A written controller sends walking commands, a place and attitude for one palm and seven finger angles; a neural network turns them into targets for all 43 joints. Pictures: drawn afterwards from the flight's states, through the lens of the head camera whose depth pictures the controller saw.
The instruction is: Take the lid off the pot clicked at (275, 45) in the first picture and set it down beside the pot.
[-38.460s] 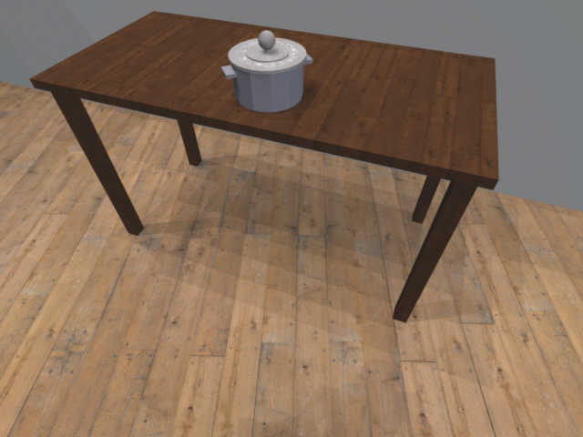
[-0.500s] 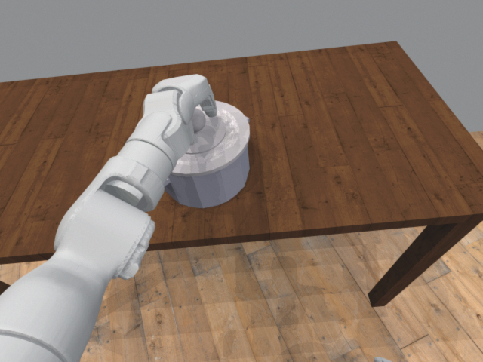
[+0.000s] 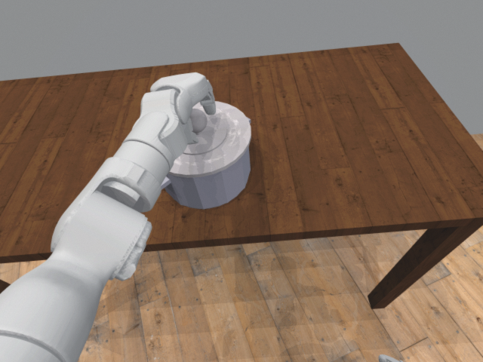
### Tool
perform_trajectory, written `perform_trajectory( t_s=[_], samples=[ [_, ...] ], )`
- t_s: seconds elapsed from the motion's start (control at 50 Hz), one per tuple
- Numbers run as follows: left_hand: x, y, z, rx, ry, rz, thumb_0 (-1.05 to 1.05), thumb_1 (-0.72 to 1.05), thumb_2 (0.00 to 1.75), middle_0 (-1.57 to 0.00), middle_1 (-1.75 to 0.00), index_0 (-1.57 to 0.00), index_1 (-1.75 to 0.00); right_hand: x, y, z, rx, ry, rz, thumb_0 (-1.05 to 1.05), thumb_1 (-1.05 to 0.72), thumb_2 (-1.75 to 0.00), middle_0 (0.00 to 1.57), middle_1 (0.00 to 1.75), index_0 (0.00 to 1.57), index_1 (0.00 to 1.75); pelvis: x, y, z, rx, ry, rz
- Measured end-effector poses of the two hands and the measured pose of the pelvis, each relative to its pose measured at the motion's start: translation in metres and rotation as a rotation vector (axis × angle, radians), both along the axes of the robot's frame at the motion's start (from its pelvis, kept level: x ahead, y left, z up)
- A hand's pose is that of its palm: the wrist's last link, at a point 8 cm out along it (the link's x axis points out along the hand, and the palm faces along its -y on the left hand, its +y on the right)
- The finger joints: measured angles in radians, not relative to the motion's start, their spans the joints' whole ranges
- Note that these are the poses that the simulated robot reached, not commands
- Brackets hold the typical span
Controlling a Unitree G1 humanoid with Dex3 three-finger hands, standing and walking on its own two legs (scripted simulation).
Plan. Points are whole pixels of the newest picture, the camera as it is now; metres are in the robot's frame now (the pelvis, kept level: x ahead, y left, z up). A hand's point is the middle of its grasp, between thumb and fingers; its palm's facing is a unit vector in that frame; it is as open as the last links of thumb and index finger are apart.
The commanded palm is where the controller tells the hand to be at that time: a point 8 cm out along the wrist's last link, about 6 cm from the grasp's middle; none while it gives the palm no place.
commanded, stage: close the fingers and squeeze the knob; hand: left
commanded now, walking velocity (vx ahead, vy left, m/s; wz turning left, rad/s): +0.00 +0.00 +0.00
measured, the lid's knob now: (195, 120) +0.51 +0.06 +0.12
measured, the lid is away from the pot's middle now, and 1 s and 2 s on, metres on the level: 0.01 0.00 0.01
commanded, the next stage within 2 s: lift the lid straight up in 1.34 s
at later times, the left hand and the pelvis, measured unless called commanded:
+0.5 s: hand (186, 122) +0.48 +0.07 +0.15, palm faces -0.34 -0.08 -0.94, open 7.9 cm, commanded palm +0.47 +0.08 +0.20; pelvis +0.00 +0.00 +0.00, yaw +0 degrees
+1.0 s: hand (187, 122) +0.48 +0.07 +0.15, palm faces -0.34 -0.07 -0.94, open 7.6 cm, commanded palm +0.47 +0.08 +0.20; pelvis +0.00 +0.00 +0.00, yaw +0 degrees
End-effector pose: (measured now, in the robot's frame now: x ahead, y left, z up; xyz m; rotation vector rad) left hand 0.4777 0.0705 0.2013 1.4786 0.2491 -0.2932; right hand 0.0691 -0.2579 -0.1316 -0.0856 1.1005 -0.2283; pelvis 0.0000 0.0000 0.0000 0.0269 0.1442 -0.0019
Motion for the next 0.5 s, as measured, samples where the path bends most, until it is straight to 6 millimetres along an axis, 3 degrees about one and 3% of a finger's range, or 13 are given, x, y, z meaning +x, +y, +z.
perform_trajectory(
  t_s=[0.22,0.5],
  samples=[
    [-0.003,0.001,0.001,0.007,0.003,-0.008,0.0,0.0,1.07,-0.6,-0.8,-0.6,-0.8,0.006,0.006,0.0,0.01,-0.008,0.017,0.0,-0.91,-0.9,0.2,0.3,0.2,0.3,0.0,0.001,0.0,-0.001,-0.002,0.005],
    [0.001,0.003,0.002,-0.007,-0.001,0.002,0.0,0.16,0.97,-0.65,-0.95,-0.63,-0.94,-0.007,0.003,0.0,-0.001,0.02,-0.007,0.0,-0.91,-0.9,0.2,0.3,0.2,0.3,-0.001,0.003,0.0,-0.001,-0.001,-0.003]
  ],
)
